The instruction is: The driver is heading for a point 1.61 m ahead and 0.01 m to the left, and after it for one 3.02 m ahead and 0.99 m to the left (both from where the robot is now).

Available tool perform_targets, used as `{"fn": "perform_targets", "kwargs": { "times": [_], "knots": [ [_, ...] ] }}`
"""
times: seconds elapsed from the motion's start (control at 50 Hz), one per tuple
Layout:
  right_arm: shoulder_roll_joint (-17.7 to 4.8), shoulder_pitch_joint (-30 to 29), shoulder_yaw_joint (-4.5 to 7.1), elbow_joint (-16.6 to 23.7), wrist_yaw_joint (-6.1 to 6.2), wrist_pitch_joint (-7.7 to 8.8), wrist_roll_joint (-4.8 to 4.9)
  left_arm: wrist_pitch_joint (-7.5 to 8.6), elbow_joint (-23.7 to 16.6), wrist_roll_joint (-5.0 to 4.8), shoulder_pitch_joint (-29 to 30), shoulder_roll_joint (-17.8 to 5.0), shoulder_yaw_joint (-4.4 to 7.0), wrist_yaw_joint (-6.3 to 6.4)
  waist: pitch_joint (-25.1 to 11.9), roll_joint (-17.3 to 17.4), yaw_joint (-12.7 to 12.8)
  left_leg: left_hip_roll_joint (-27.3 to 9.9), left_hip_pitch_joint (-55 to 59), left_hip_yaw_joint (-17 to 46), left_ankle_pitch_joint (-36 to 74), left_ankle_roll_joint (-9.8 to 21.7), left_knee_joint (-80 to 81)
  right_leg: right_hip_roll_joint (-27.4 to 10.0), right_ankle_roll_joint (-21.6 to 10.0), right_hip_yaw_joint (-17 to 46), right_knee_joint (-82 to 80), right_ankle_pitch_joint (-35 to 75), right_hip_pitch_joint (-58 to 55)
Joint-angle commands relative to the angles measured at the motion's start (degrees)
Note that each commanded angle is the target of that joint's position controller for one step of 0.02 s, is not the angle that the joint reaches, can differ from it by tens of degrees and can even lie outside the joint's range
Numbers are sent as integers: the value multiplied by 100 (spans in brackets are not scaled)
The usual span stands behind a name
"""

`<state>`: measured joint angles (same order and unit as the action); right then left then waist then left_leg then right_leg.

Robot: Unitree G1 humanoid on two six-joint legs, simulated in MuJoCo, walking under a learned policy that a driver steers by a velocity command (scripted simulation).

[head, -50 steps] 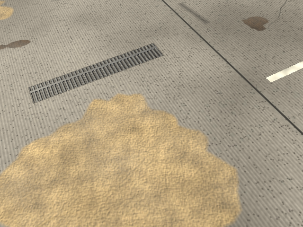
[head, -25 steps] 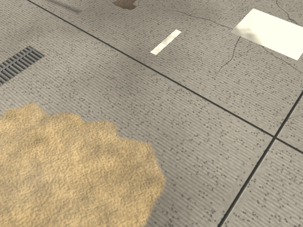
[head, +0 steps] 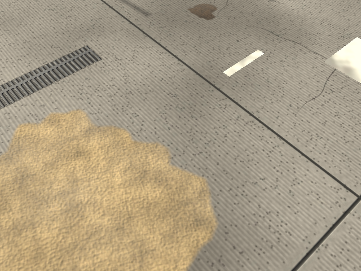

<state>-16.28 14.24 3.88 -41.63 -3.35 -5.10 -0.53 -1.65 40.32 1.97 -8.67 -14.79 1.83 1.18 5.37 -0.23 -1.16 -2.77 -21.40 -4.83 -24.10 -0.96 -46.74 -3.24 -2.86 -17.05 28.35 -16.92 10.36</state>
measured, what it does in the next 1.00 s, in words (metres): walks ahead, turning right: left foot, then right foot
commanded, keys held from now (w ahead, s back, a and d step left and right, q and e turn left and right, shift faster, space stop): w+q+shift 0.18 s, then w+e+shift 0.50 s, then e+shift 0.28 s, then q+shift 0.04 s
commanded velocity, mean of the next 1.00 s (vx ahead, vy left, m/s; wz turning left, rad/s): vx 0.64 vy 0.00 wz -0.23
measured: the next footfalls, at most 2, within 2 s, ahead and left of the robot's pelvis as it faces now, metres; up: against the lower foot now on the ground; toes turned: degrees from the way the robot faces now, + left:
left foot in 0.10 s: +0.02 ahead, +0.10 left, +0.00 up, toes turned +12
right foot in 0.60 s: +0.49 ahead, +0.06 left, +0.00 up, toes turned +2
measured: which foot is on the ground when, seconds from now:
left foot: up 0.00-0.08, down 0.10-0.60, up 0.62-0.96, down 0.98-1.00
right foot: down 0.00-0.10, up 0.12-0.58, down 0.60-0.98, up 1.00-1.00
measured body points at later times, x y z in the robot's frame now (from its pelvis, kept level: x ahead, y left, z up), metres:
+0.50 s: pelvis +0.22 +0.08 -0.02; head +0.25 +0.10 +0.43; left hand +0.35 +0.36 -0.13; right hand +0.25 -0.20 -0.14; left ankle -0.02 +0.10 -0.73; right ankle +0.45 +0.00 -0.68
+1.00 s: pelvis +0.65 +0.10 -0.03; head +0.69 +0.09 +0.42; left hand +0.73 +0.41 -0.14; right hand +0.83 -0.17 -0.09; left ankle +0.85 +0.16 -0.74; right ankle +0.47 +0.06 -0.70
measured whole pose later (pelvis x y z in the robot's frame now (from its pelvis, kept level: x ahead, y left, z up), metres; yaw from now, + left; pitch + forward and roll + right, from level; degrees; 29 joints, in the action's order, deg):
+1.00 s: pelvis +0.65 +0.10 -0.03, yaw -18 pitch +1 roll -1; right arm -15.3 0.6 -2.7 -33.8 1.0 5.5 -2.4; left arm 1.1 47.0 -0.5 -23.0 -19.9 5.4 0.6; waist 4.9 1.2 5.4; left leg 1.2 -30.5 4.3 4.7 -0.4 -27.6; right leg 13.1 -4.1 13.5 48.6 -30.9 7.2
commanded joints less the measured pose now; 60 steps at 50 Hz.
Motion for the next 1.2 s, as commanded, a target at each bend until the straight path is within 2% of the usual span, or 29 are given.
{"fn": "perform_targets", "kwargs": {
  "times": [0.02, 0.08, 0.1, 0.12, 0.14, 0.16, 0.2, 0.24, 0.38, 0.46, 0.52, 0.56, 0.58, 0.6, 0.62, 0.64, 0.68, 0.72, 0.8, 0.88, 0.94, 0.96, 0.98, 1.0, 1.02, 1.04, 1.08, 1.12, 1.2],
  "knots": [
    [-505, -353, 113, 676, -86, 75, 20, 110, -326, 32, -204, -1077, 342, -108, -847, -788, 344, 32, 205, -260, -279, 297, 408, -1912, -658, 1205, -1221, -712, -337],
    [-653, 496, 219, 383, -236, 156, 28, 48, -463, -7, 363, -1201, 392, -126, -506, -336, -330, 261, 1905, -337, -255, 810, 1460, -1706, -86, 891, -955, -3104, 1276],
    [-956, 1552, 337, -88, -128, 241, -1, 24, -547, 9, 549, -827, 291, -160, -470, 999, -771, -96, 2772, 696, -1304, 1177, 2468, -1022, 217, 177, 885, -2977, 2162],
    [-1542, 1880, 466, -56, -19, 329, 31, 56, -955, 20, 1068, -368, 144, -220, 0, 2399, -1005, -1532, 3074, 4203, -3281, 1935, 3584, 190, 552, 248, 3233, -2519, 4261],
    [-1195, 1360, 311, 185, 110, 370, 3, 159, -1093, 138, 1486, -607, 155, -270, 292, 1065, -891, -1721, 2666, 4558, -2740, 1989, 3916, 83, 506, 1603, 3763, -1605, 4768],
    [-1168, 955, 270, 250, 220, 379, 7, 273, -1075, 45, 1292, -726, 191, -354, 207, 847, -565, -1548, 2419, 4086, -2366, 1923, 3862, -87, 489, 1838, 3707, -780, 4577],
    [-1075, 610, 218, 319, 286, 503, -2, 384, -641, 118, 428, -975, 256, -430, -119, 551, -106, -1059, 2580, 3131, -1248, 1654, 3937, -180, 529, 1734, 3373, 129, 4063],
    [-757, 605, 75, 232, 265, 732, 13, 300, -319, 149, 66, -909, 223, -461, -271, 547, -29, -702, 2544, 2346, -259, 1418, 4070, -204, 525, 1540, 3222, 725, 3629],
    [-809, 1426, 3, -214, 218, 1033, -126, 245, -399, -119, 928, -690, 156, -529, 481, 399, -439, -669, 2596, 884, 1387, 930, 4439, 228, 201, 1855, 2754, 1342, 4375],
    [-656, 1151, -129, -385, 309, 1168, -103, 325, -486, -36, 1117, -538, 20, -627, 611, 329, -264, -681, 2450, 47, 3453, 623, 4763, 291, -143, 1137, 1745, 1783, 3651],
    [-904, 1164, -116, -559, 453, 1205, -181, 297, -409, -88, 681, -548, -59, -565, -89, 700, 69, -823, 2959, -439, 8418, 323, 3722, 812, -548, 452, 1397, 1388, 2279],
    [-1252, 878, 8, -517, 576, 1028, -334, 280, 47, -122, -985, -952, 77, -483, -1056, 993, 933, -987, 3296, -489, 10063, 232, 1442, 1217, -788, 525, 1409, 583, 954],
    [-1434, 615, 77, -429, 583, 949, -343, 298, 408, -125, -2187, -1245, 225, -423, -1515, 927, 1508, -982, 2793, -449, 9746, 275, -322, 1263, -950, 804, 1170, 84, -193],
    [-1236, 278, 40, -325, 526, 998, -246, 297, 604, -83, -2949, -1587, 405, -331, -1673, 371, 1906, -412, 1346, -498, 7184, 327, -2722, 765, -1304, 1859, 705, -473, -1527],
    [-235, 258, -200, 122, 327, 1173, -135, 204, 559, -57, -2205, -2049, 540, -274, -1484, -1683, 933, 1049, -1931, 46, 274, -31, -5008, -689, -2263, 5421, -345, -1554, -2821],
    [-559, -1, -247, 395, 283, 1320, -135, 237, 412, -181, -1869, -1966, 588, -300, -1795, -873, 951, 865, -2673, 1265, 405, 153, -5219, -977, -2540, 6971, -1203, -1609, -2989],
    [-650, -279, -326, 503, 262, 1448, -184, 310, 576, -157, -1802, -1208, 450, -217, -793, 484, 527, 208, -2426, 1352, 887, 275, -4045, -836, -2056, 6014, -1580, -1065, -1473],
    [-542, -277, -388, 544, 286, 1235, -364, 428, 516, -124, -1268, -1004, 334, -134, -74, 739, -36, -36, -1848, 1179, 618, 47, -3350, -351, -1794, 4818, -1525, 1284, 33],
    [-345, -786, -497, 957, 280, 942, -311, 602, 473, -213, -1149, -1256, 359, -177, 94, 424, -186, 51, -832, 426, 1119, -269, -1019, 431, -1404, 3376, -1311, 5044, 1406],
    [-171, -1263, -575, 1087, 267, 879, -113, 375, 592, -271, -1567, -1205, 450, -123, -676, -288, 383, 777, 341, 126, 2912, -120, 961, 1028, -360, 3197, -456, 4919, 1006],
    [-599, -776, -430, 966, 451, 961, -116, 311, 399, -198, -1296, -1320, 537, -35, -994, -457, 153, 912, 1170, 646, 3066, -43, 1920, 1029, 10, 3859, 743, 4361, 505],
    [-769, -59, -356, 749, 518, 1041, -109, 341, 287, -198, -998, -1366, 559, -38, -1238, -368, -289, 679, 1818, 843, 3675, 35, 2454, 1142, 119, 3759, 1763, 3875, 441],
    [-1005, 810, -273, 442, 555, 1132, -177, 391, 199, -249, -1062, -989, 461, -47, -1732, -32, -533, -220, 2707, 1205, 4939, 237, 2306, 1233, 226, 3224, 3175, 1853, 648],
    [-1175, 1070, -268, 490, 519, 1145, -279, 375, 117, -309, -1729, -385, 322, 17, -2284, 984, -165, -2040, 3771, 2688, 8833, 813, 1153, 1712, 247, 2547, 5030, -2813, 1715],
    [-1145, 940, -157, 484, 449, 1112, -198, 353, 72, -316, -2592, -651, 313, 41, -3399, 1464, 195, -2686, 4109, 4263, 8406, 1723, 1359, 1491, 246, 2744, 5850, -2170, 2062],
    [-790, 165, -162, 718, 459, 1090, -82, 265, 294, -122, -2404, -862, 296, 27, -3136, 919, 233, -2270, 3288, 4264, 6305, 1915, 1861, 1176, 249, 2668, 5947, -1293, 2081],
    [-84, -155, -379, 529, 433, 1046, -61, 175, 185, -14, -1390, -748, 222, -93, -1955, 296, 163, -1313, 1959, 3070, 4945, 1564, 2333, 986, 353, 2626, 5126, -1019, 2046],
    [-285, 79, -326, 140, 411, 985, -27, -1, 55, 52, -1092, -640, 152, -174, -1395, 401, 279, -844, 1080, 2448, 5314, 1324, 2519, 794, 371, 2327, 3951, -1062, 1531],
    [-797, 180, -67, -8, 302, 779, -135, -162, -96, -46, -867, -481, 0, -50, -1431, 763, 377, -458, 778, 2529, 5062, 1269, 2652, 850, 427, 1864, 2502, -1177, 1027]
  ]
}}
